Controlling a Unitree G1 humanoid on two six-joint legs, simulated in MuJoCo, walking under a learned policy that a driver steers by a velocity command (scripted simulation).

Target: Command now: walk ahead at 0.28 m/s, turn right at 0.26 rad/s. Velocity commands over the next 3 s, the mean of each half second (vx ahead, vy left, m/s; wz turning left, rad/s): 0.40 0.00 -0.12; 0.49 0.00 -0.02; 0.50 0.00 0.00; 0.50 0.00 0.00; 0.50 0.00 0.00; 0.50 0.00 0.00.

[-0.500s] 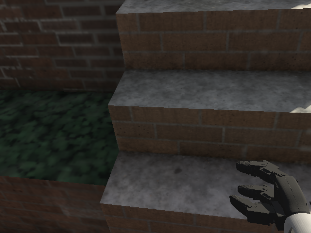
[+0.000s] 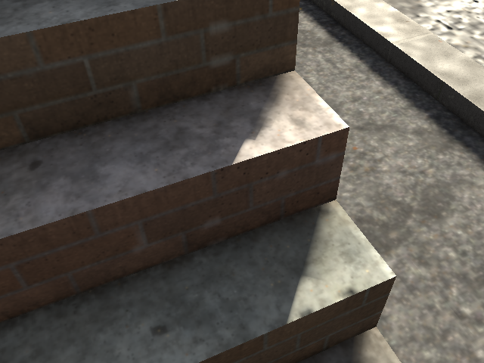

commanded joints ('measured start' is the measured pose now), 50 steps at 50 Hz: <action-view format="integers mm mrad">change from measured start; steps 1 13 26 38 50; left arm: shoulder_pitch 13 -75 -204 -52 144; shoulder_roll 201 202 100 158 96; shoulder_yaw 90 109 65 81 58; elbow -10 78 28 63 336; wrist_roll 31 75 8 39 129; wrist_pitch -83 -142 -182 -134 -102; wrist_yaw -15 -26 -83 -42 -1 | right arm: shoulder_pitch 141 110 168 111 -183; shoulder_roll -152 -71 -161 -248 42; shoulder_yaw -56 -35 -78 -85 40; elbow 35 160 215 249 10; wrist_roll -19 15 -47 -18 20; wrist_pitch -40 -84 -42 -76 -114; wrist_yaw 45 67 42 9 123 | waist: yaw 14 -5 67 162 58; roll -82 -58 203 233 28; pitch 21 55 196 -61 62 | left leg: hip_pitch -305 -406 96 239 -1157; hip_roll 95 35 339 273 -35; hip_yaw -176 -195 -541 -173 -403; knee -45 988 -419 -407 2090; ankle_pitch -11 182 174 1292 -56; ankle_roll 73 -52 264 208 31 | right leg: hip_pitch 474 119 -522 43 406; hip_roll -27 -96 152 125 -248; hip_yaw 160 184 199 -102 367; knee -252 -539 958 13 -505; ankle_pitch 313 213 64 235 130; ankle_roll -142 -301 -71 -111 -265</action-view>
